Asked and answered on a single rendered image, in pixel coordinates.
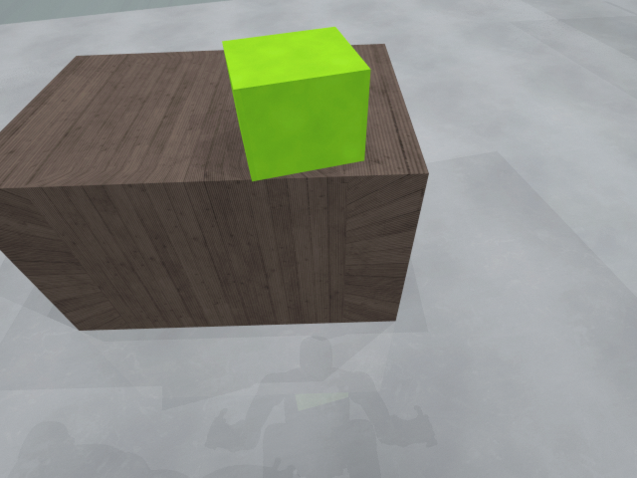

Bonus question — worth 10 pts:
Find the pedestal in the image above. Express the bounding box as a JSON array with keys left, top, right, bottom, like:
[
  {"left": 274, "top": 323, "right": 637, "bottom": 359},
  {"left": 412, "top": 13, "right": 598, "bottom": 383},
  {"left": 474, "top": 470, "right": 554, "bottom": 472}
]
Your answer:
[{"left": 0, "top": 44, "right": 429, "bottom": 331}]

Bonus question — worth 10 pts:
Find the carton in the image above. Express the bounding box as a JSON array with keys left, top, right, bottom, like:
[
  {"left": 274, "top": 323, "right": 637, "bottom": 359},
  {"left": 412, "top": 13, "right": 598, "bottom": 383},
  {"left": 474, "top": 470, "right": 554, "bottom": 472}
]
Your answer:
[{"left": 222, "top": 27, "right": 370, "bottom": 181}]

